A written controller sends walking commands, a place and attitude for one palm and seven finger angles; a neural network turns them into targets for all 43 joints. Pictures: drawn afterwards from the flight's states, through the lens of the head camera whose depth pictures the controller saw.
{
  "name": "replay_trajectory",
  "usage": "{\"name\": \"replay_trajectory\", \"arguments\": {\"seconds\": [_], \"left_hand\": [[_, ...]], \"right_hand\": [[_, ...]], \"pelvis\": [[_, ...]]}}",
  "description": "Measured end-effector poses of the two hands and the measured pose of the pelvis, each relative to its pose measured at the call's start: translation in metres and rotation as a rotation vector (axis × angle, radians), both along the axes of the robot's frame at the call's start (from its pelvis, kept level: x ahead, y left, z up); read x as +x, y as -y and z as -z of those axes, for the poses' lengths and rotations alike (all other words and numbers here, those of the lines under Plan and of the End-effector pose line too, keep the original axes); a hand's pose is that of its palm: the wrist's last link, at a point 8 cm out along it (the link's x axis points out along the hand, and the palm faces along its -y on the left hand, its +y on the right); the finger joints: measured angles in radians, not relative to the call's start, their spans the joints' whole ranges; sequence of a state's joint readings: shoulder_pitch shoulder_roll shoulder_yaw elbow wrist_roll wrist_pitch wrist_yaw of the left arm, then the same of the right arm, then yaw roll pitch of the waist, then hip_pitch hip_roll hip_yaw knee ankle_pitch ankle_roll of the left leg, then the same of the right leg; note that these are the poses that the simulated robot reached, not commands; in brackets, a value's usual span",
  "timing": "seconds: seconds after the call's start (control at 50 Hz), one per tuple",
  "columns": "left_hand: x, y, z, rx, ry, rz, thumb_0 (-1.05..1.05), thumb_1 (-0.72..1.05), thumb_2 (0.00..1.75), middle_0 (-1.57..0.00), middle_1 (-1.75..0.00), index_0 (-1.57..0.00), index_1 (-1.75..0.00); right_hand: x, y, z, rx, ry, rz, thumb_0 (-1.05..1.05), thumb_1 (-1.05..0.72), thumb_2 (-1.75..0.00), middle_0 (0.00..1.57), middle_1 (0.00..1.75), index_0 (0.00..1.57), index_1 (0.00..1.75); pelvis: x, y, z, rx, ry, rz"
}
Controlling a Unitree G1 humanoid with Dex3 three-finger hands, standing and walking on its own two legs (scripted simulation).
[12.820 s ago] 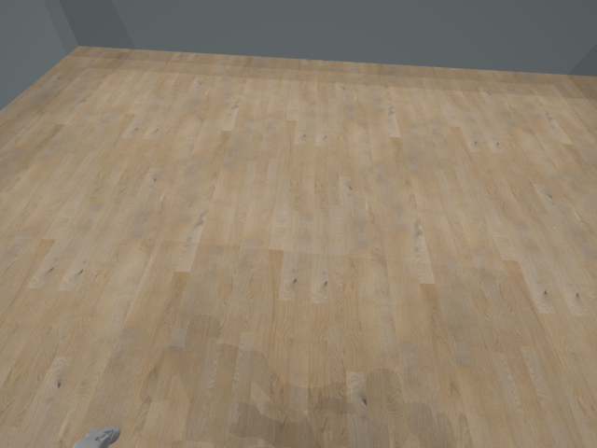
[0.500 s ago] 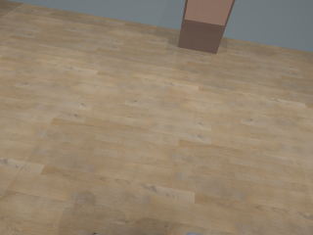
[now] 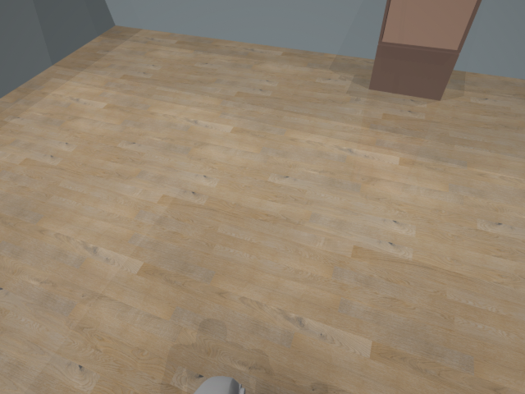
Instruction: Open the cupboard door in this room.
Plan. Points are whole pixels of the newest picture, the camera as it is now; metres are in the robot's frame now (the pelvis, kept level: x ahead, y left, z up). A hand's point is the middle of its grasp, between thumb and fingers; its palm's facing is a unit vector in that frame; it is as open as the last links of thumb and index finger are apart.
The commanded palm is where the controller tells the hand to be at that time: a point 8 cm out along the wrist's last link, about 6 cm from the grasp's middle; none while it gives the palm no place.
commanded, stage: turn or walk to find it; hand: left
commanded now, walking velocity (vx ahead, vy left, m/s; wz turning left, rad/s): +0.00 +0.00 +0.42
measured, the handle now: out of the picture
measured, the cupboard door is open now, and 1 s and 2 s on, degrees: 0 0 0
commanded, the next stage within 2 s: stand and wait in 0.40 s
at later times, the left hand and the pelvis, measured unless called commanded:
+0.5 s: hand out of the picture +0.01 +0.26 -0.17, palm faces +0.24 -0.94 -0.26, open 7.4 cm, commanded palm none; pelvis -0.01 +0.04 +0.00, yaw +11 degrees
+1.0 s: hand out of the picture -0.05 +0.21 -0.18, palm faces +0.35 -0.91 -0.22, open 7.3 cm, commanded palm none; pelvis -0.02 +0.02 -0.01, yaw +18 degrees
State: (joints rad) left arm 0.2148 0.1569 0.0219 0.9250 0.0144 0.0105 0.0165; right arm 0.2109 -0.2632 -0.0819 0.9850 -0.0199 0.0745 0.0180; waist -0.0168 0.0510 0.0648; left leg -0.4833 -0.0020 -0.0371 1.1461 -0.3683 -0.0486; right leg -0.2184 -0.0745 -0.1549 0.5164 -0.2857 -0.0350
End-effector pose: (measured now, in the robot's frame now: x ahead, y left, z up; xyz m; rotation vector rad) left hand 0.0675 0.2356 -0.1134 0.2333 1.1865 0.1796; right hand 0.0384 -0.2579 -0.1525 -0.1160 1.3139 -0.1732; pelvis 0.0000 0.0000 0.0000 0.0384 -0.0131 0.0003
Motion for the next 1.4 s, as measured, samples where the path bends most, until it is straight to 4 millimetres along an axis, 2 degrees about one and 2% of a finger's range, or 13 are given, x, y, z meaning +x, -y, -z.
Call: {"name": "replay_trajectory", "arguments": {"seconds": [0.14, 0.32, 0.38, 0.48, 0.64, 0.76, 0.82, 0.94, 1.04, 1.1, 1.18, 1.26, 1.4], "left_hand": [[-0.044, -0.011, 0.011, -0.025, -0.070, -0.093, 0.00, 0.91, 0.90, -0.21, -0.30, -0.20, -0.30], [-0.100, -0.061, 0.042, -0.042, -0.175, -0.222, 0.00, 0.91, 0.90, -0.20, -0.30, -0.20, -0.30], [-0.100, -0.070, 0.036, -0.040, -0.169, -0.245, 0.00, 0.91, 0.90, -0.20, -0.30, -0.20, -0.30], [-0.083, -0.074, 0.023, -0.028, -0.083, -0.254, 0.00, 0.91, 0.90, -0.20, -0.30, -0.19, -0.30], [-0.059, -0.043, 0.016, 0.002, 0.009, -0.222, 0.00, 0.91, 0.90, -0.20, -0.30, -0.19, -0.30], [-0.075, -0.008, 0.012, -0.036, -0.025, -0.238, 0.00, 0.91, 0.90, -0.20, -0.30, -0.20, -0.30], [-0.089, -0.004, 0.014, -0.043, -0.054, -0.272, 0.00, 0.93, 0.90, -0.21, -0.30, -0.20, -0.30], [-0.121, -0.011, 0.022, -0.062, -0.090, -0.341, 0.00, 0.92, 0.90, -0.21, -0.30, -0.20, -0.30], [-0.153, -0.028, 0.041, -0.083, -0.122, -0.409, 0.00, 0.91, 0.90, -0.21, -0.30, -0.20, -0.30], [-0.166, -0.036, 0.041, -0.083, -0.155, -0.428, 0.00, 0.91, 0.90, -0.20, -0.30, -0.20, -0.30], [-0.167, -0.043, 0.031, -0.073, -0.136, -0.443, 0.00, 0.91, 0.90, -0.20, -0.30, -0.20, -0.30], [-0.156, -0.044, 0.022, -0.050, -0.082, -0.451, 0.00, 0.91, 0.90, -0.20, -0.30, -0.19, -0.30], [-0.133, -0.027, 0.011, 0.012, 0.036, -0.458, 0.00, 0.91, 0.90, -0.20, -0.30, -0.20, -0.30]], "right_hand": [[0.014, -0.008, -0.006, -0.028, -0.044, -0.088, 0.01, -0.91, -0.90, 0.19, 0.30, 0.20, 0.30], [0.066, -0.058, -0.015, -0.067, 0.088, -0.227, 0.01, -0.91, -0.90, 0.19, 0.30, 0.20, 0.30], [0.072, -0.070, -0.022, -0.066, 0.108, -0.253, 0.01, -0.90, -0.90, 0.20, 0.30, 0.20, 0.30], [0.075, -0.079, -0.023, -0.042, 0.109, -0.282, 0.00, -0.90, -0.90, 0.20, 0.30, 0.20, 0.30], [0.070, -0.062, 0.001, 0.017, 0.097, -0.258, 0.01, -0.90, -0.90, 0.20, 0.30, 0.20, 0.30], [0.054, -0.045, 0.004, 0.025, 0.029, -0.245, 0.01, -0.90, -0.90, 0.20, 0.30, 0.20, 0.30], [0.043, -0.039, 0.001, 0.013, -0.013, -0.249, 0.01, -0.90, -0.90, 0.20, 0.30, 0.20, 0.30], [0.027, -0.039, -0.006, -0.031, -0.092, -0.295, 0.01, -0.91, -0.90, 0.19, 0.30, 0.20, 0.30], [0.029, -0.054, -0.006, -0.068, -0.066, -0.349, 0.01, -0.91, -0.90, 0.19, 0.30, 0.20, 0.30], [0.031, -0.067, -0.012, -0.064, -0.038, -0.369, 0.01, -0.91, -0.90, 0.19, 0.30, 0.20, 0.30], [0.039, -0.079, -0.016, -0.048, -0.013, -0.403, 0.01, -0.90, -0.90, 0.20, 0.30, 0.20, 0.30], [0.050, -0.083, -0.015, -0.024, 0.014, -0.433, 0.01, -0.90, -0.90, 0.20, 0.30, 0.20, 0.30], [0.075, -0.065, 0.003, 0.017, 0.048, -0.471, 0.01, -0.90, -0.90, 0.20, 0.30, 0.20, 0.30]], "pelvis": [[-0.002, -0.007, 0.000, -0.001, -0.009, -0.066], [-0.009, -0.037, 0.014, -0.025, -0.008, -0.134], [-0.010, -0.041, 0.008, -0.036, -0.004, -0.159], [-0.012, -0.040, 0.001, -0.039, -0.001, -0.192], [-0.008, -0.018, 0.010, -0.007, 0.012, -0.204], [-0.007, -0.007, 0.004, -0.009, 0.020, -0.221], [-0.009, -0.005, 0.001, -0.012, 0.016, -0.239], [-0.018, -0.010, 0.001, -0.020, 0.006, -0.291], [-0.029, -0.025, 0.012, -0.034, 0.006, -0.340], [-0.033, -0.029, 0.009, -0.030, 0.005, -0.349], [-0.036, -0.029, 0.002, -0.041, 0.000, -0.374], [-0.038, -0.024, -0.001, -0.042, -0.006, -0.402], [-0.037, 0.002, 0.009, -0.023, -0.009, -0.458]]}}
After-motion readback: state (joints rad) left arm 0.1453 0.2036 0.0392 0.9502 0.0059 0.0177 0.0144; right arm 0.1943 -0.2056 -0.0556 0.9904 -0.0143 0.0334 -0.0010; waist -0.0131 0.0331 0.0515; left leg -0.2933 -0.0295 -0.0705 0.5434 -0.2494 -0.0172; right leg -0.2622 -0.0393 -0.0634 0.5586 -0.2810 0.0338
